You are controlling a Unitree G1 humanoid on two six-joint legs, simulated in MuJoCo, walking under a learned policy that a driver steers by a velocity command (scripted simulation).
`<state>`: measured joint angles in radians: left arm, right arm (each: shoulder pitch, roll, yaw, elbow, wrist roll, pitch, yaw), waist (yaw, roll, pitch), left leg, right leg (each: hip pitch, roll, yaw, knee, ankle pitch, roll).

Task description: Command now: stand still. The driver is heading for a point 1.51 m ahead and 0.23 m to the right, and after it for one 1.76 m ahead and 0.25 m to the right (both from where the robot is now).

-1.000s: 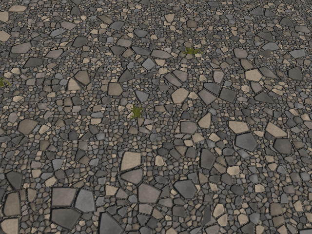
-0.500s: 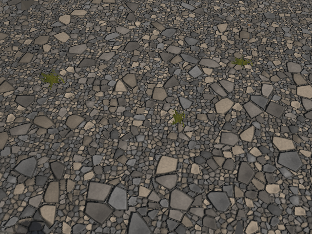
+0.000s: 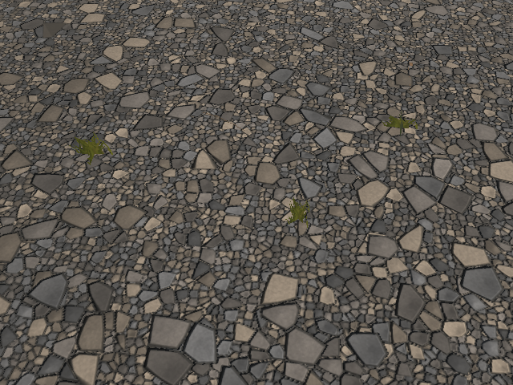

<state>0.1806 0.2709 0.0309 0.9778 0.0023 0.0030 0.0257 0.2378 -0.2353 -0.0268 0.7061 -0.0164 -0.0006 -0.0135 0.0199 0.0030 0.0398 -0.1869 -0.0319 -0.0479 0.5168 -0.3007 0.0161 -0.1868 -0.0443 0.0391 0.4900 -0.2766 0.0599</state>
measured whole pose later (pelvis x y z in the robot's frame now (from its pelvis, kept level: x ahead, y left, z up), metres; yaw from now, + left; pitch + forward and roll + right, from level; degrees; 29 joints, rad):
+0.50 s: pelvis +0.02 -0.02 +0.00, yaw -1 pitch -1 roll +1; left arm 0.26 0.25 0.03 1.07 -0.03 -0.06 0.01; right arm 0.34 -0.25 -0.04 0.87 0.02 -0.02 -0.03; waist 0.01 0.01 0.00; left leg -0.17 -0.01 -0.05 0.54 -0.36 0.01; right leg -0.24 0.00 -0.02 0.62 -0.42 -0.06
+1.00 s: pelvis +0.25 -0.01 -0.02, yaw -1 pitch +2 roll +0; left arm 0.50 0.24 0.03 1.07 0.00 -0.05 0.01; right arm -0.06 -0.24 -0.03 0.73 0.02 -0.10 0.04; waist 0.08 0.00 0.05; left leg -0.50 -0.01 0.06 0.55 -0.07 0.09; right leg 0.13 -0.03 -0.01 0.45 -0.48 0.00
